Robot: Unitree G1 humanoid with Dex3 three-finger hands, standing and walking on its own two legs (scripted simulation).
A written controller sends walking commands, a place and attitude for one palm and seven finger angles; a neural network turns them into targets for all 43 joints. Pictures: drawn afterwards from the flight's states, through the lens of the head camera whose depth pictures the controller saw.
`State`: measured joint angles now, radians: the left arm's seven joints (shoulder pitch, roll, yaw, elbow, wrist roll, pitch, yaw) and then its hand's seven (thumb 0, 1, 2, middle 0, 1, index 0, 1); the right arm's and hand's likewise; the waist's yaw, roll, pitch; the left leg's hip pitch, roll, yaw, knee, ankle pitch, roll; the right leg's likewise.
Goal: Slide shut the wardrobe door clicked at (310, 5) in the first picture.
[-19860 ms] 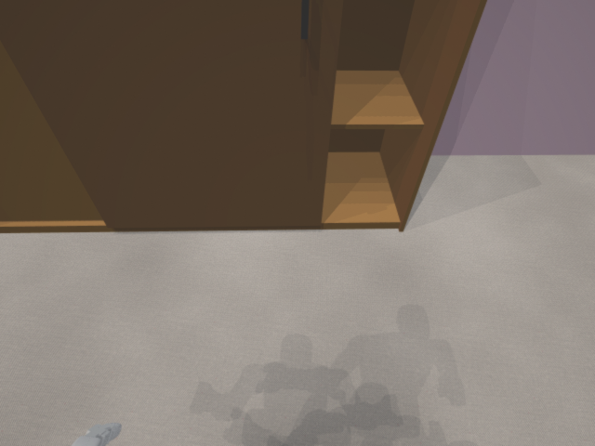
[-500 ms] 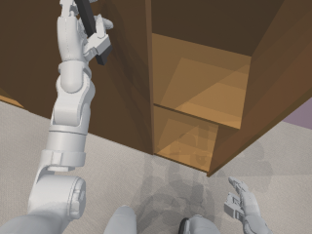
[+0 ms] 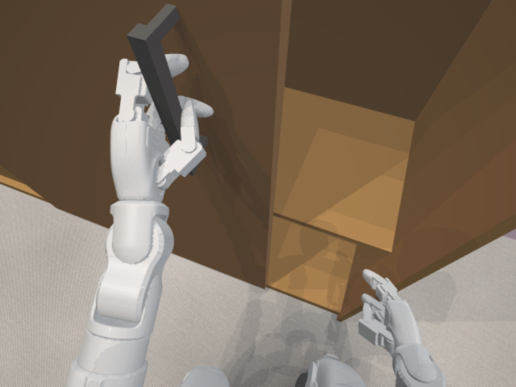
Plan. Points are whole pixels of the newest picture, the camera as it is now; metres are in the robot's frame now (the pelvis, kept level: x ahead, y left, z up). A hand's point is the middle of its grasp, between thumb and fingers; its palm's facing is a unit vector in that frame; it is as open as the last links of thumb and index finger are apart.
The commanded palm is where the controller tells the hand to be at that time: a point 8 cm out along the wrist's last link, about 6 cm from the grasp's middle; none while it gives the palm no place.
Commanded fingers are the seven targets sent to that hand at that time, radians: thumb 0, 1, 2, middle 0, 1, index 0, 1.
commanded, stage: step sideways, sliding the door along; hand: left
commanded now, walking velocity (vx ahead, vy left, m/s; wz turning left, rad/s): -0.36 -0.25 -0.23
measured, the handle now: (180, 106) +0.37 +0.18 +0.20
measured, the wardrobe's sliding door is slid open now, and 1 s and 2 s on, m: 0.28 0.16 0.06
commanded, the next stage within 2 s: none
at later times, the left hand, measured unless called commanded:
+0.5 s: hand (243, 160) +0.32 +0.10 +0.19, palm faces +0.24 -0.97 -0.02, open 6.8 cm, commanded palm +0.28 +0.07 +0.18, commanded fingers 0.00 0.90 0.90 -0.45 -1.40 -0.45 -1.40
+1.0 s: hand (310, 180) +0.31 +0.03 +0.19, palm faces +0.28 -0.96 +0.00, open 6.8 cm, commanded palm +0.27 +0.01 +0.19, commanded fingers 0.00 0.90 0.90 -0.45 -1.40 -0.45 -1.40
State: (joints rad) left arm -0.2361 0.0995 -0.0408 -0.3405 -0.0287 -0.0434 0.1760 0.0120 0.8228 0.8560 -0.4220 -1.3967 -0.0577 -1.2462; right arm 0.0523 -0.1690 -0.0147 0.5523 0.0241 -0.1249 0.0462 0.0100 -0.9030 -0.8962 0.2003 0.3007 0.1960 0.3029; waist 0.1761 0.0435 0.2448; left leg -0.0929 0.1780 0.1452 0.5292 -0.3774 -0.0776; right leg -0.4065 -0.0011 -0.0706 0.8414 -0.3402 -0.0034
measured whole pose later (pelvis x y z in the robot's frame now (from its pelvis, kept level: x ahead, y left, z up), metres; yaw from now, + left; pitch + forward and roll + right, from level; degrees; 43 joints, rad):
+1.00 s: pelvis -0.08 -0.14 -0.01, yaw -6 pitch -3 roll -2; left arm -0.37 0.22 0.22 -0.06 -0.07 0.01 0.21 0.01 0.83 0.86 -0.35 -1.40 -0.04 -1.20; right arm 0.10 -0.19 -0.04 0.64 0.05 -0.07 0.02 0.01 -0.90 -0.90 0.20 0.30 0.20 0.30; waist 0.05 0.01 0.17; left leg -0.29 0.26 0.00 0.59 -0.22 -0.04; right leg -0.27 0.04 -0.06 0.59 -0.28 -0.04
